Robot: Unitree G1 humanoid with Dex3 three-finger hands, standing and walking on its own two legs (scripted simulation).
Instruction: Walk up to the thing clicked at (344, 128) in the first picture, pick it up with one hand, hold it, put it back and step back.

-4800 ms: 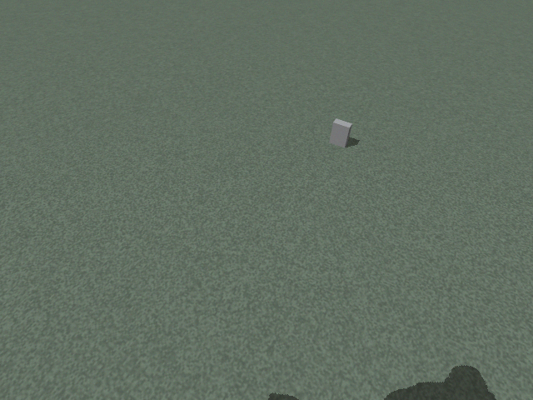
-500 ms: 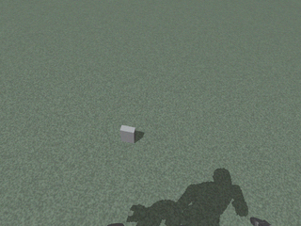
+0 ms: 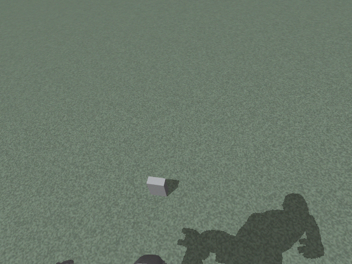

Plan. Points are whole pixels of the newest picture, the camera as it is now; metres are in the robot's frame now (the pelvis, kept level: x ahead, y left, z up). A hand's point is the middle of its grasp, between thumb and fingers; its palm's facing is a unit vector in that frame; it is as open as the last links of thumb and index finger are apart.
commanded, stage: walk up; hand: left
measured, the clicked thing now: (157, 186) +0.63 +0.21 -0.70
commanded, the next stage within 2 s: none
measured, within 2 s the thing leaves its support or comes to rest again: neither
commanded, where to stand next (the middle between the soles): +0.36 +0.06 m, yaw +1 degrees
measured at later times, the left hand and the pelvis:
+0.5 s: hand (65, 246) +0.19 +0.35 -0.16, palm faces -0.02 -0.95 -0.33, open 7.4 cm; pelvis +0.15 +0.08 +0.00, yaw +2 degrees
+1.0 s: hand (97, 185) +0.36 +0.29 -0.13, palm faces -0.04 -0.92 -0.39, open 7.3 cm; pelvis +0.26 +0.04 +0.00, yaw +0 degrees
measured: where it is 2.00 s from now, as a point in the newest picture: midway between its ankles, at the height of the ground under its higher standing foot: (182, 244)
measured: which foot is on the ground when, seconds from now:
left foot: up 0.00-0.30, down 0.32-0.86, up 0.88-1.00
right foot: down 0.00-0.34, up 0.36-0.80, down 0.82-1.00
